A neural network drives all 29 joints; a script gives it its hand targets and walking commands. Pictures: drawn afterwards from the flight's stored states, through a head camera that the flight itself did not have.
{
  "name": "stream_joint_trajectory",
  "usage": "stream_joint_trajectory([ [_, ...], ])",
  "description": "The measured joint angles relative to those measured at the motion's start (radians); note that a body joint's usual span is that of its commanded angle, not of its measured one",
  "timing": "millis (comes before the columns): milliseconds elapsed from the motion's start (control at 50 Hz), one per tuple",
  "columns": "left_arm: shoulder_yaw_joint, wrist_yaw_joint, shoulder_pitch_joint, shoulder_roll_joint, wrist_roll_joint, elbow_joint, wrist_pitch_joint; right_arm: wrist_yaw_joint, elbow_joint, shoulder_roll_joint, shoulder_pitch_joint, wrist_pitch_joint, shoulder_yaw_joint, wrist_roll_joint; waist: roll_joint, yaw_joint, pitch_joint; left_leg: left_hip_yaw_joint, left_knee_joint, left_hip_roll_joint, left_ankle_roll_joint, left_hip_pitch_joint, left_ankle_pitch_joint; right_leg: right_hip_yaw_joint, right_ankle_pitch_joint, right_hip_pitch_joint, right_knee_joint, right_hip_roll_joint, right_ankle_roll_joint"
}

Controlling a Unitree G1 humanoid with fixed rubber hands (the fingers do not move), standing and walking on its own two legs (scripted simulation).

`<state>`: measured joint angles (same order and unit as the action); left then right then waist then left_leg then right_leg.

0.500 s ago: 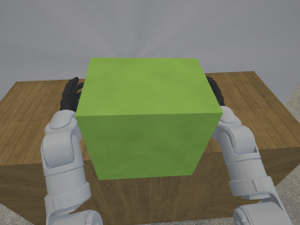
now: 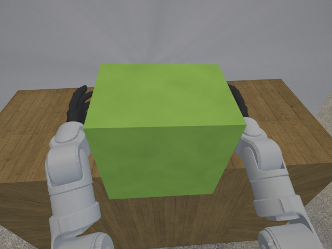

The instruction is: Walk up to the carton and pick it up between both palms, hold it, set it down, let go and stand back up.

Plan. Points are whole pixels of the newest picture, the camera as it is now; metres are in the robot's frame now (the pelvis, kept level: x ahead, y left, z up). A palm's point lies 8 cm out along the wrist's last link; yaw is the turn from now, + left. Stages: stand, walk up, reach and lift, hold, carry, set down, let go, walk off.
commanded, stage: hold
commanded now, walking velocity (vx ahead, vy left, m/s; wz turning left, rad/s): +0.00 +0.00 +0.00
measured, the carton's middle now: (161, 134) +0.35 +0.00 +0.14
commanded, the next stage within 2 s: set down in 0.80 s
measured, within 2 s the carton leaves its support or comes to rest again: neither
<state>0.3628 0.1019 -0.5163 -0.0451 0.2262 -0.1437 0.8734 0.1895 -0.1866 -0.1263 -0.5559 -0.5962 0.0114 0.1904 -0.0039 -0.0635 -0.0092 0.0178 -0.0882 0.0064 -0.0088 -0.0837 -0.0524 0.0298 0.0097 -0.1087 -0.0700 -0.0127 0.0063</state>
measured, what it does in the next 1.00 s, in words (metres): stands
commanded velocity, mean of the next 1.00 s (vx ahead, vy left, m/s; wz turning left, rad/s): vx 0.00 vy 0.00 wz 0.00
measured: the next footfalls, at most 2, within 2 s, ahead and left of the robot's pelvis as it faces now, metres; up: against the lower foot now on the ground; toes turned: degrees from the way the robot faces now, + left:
none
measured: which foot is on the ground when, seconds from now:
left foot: down 0.00-1.00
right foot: down 0.00-1.00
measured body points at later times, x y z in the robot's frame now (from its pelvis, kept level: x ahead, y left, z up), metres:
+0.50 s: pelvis +0.00 +0.00 +0.00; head -0.01 +0.00 +0.45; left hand +0.36 +0.18 +0.18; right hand +0.37 -0.17 +0.16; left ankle +0.01 +0.11 -0.76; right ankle -0.01 -0.11 -0.76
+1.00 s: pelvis +0.00 +0.00 +0.00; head -0.01 +0.00 +0.45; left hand +0.36 +0.19 +0.18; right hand +0.38 -0.16 +0.16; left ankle +0.01 +0.11 -0.76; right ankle -0.01 -0.11 -0.76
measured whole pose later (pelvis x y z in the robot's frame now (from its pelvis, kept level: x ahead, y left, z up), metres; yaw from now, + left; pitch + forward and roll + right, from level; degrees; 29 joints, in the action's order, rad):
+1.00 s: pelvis +0.00 +0.00 +0.00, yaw +0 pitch -2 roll +0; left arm 0.37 0.11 -0.56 -0.03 0.23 -0.07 0.85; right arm 0.17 -0.23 -0.11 -0.59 -0.59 0.04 0.15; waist -0.01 -0.05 0.00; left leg 0.01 -0.09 0.01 -0.02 -0.05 -0.06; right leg 0.03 0.01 -0.07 -0.05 -0.01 0.00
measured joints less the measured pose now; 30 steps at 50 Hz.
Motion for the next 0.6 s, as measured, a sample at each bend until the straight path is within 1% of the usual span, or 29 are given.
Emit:
stream_joint_trajectory([
  [520, 0.000, 0.000, 0.000, 0.000, 0.000, 0.000, 0.000, 0.000, 0.000, 0.000, 0.000, 0.000, 0.000, 0.000, 0.000, 0.000, 0.000, 0.000, 0.000, 0.000, 0.000, 0.000, 0.000, 0.000, 0.000, 0.000, 0.000, 0.000, 0.000],
  [600, 0.000, 0.000, 0.001, -0.003, 0.002, -0.003, 0.002, 0.001, 0.002, -0.004, 0.002, 0.000, -0.004, 0.003, 0.000, 0.007, -0.002, 0.003, 0.000, -0.001, 0.000, -0.003, 0.001, 0.003, 0.001, -0.002, -0.001, 0.000, 0.000],
])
